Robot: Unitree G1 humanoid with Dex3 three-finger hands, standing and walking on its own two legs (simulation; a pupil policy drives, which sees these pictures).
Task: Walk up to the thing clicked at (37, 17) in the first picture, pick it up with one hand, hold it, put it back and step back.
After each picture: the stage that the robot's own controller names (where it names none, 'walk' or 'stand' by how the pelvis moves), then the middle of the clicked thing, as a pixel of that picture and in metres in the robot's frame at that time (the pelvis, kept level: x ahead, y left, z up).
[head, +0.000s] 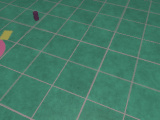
stand; (36, 15) +1.90 +0.62 -0.72
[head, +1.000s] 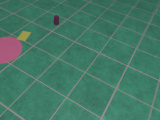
walk; (56, 20) +1.83 +0.26 -0.70
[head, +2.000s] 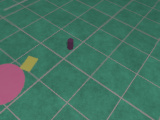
walk; (70, 44) +1.27 +0.09 -0.71
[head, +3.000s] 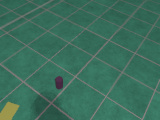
walk; (59, 82) +0.80 +0.16 -0.71
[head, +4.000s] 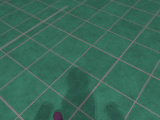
walk; (58, 119) +0.49 +0.21 -0.69
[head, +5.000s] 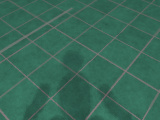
stand; out of the picture +0.34 +0.16 -0.72
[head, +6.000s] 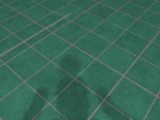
stand; out of the picture +0.33 +0.16 -0.73
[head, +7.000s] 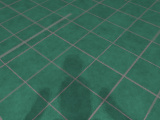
stand; out of the picture +0.33 +0.17 -0.73
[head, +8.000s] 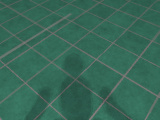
stand; out of the picture +0.32 +0.17 -0.73
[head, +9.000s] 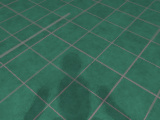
stand; out of the picture +0.32 +0.17 -0.73
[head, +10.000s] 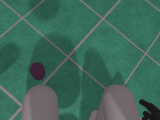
go down; (38, 71) +0.41 +0.17 -0.37
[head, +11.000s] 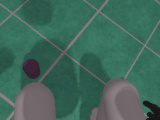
go down; (32, 69) +0.41 +0.18 -0.32
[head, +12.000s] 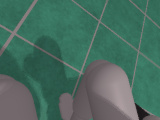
close in; out of the picture +0.41 +0.22 -0.23
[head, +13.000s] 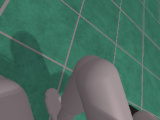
close; out of the picture +0.41 +0.23 -0.23
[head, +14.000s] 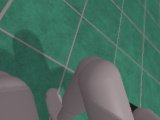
lift; out of the picture +0.37 +0.22 -0.23
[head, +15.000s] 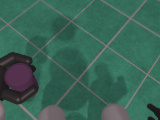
lift; (23, 82) +0.32 +0.18 +0.01
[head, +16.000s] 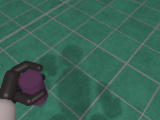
hold; (34, 88) +0.32 +0.16 +0.03
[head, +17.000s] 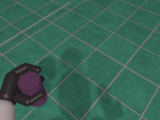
hold; (33, 90) +0.32 +0.17 +0.02
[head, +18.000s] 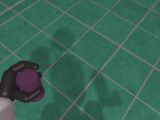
crouch; (31, 86) +0.34 +0.17 -0.03
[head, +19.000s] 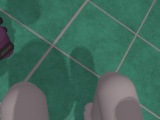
lower; out of the picture +0.45 +0.21 -0.10
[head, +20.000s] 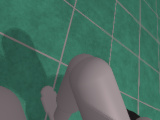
lower; out of the picture +0.43 +0.24 -0.23
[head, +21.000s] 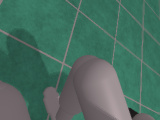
lower; out of the picture +0.41 +0.25 -0.23
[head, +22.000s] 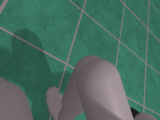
lower; out of the picture +0.41 +0.25 -0.22
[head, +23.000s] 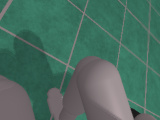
lower; out of the picture +0.41 +0.25 -0.22
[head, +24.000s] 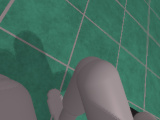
draw back; out of the picture +0.40 +0.23 -0.23
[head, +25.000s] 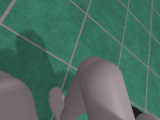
stand; out of the picture +0.40 +0.22 -0.23
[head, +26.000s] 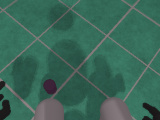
walk; (50, 87) +0.39 +0.15 -0.47
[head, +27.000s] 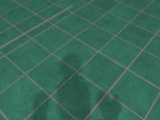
stand; out of the picture +0.34 +0.14 -0.66
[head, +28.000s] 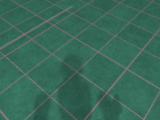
stand; out of the picture +0.34 +0.15 -0.67
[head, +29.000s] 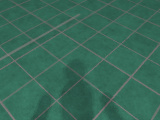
stand; out of the picture +0.35 +0.13 -0.72
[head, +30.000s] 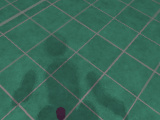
walk; (60, 113) +0.41 +0.09 -0.71
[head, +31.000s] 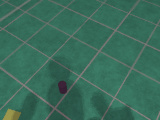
walk; (62, 87) +0.62 +0.16 -0.69
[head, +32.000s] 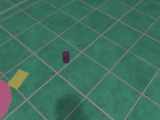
walk; (66, 57) +0.98 +0.16 -0.69
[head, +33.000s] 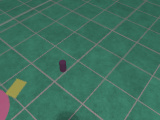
stand; (62, 66) +1.00 +0.18 -0.71
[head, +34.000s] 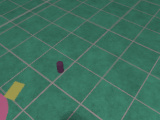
stand; (60, 67) +1.00 +0.21 -0.73
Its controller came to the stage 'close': yes
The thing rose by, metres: 0.73
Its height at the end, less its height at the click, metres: +0.00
